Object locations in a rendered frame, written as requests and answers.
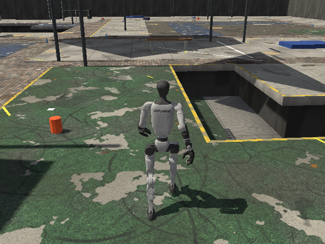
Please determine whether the robot left upper arm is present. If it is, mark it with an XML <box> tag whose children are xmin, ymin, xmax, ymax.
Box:
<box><xmin>139</xmin><ymin>102</ymin><xmax>152</xmax><ymax>128</ymax></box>

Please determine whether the robot head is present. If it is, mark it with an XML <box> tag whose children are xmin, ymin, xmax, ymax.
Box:
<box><xmin>154</xmin><ymin>80</ymin><xmax>171</xmax><ymax>105</ymax></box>

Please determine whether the robot right upper arm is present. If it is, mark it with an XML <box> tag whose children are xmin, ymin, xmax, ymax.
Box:
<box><xmin>173</xmin><ymin>102</ymin><xmax>186</xmax><ymax>132</ymax></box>

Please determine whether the left robot hand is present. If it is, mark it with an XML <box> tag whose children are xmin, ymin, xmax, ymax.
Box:
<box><xmin>139</xmin><ymin>128</ymin><xmax>151</xmax><ymax>137</ymax></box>

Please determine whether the right robot hand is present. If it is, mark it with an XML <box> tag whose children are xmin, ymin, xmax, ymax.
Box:
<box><xmin>182</xmin><ymin>150</ymin><xmax>194</xmax><ymax>166</ymax></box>

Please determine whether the right robot forearm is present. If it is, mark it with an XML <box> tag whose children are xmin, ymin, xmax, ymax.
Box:
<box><xmin>181</xmin><ymin>124</ymin><xmax>193</xmax><ymax>151</ymax></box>

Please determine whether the robot right foot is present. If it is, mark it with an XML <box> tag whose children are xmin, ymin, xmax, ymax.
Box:
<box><xmin>169</xmin><ymin>183</ymin><xmax>176</xmax><ymax>194</ymax></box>

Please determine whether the left robot forearm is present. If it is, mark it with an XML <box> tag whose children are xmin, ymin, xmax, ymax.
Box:
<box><xmin>138</xmin><ymin>121</ymin><xmax>145</xmax><ymax>132</ymax></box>

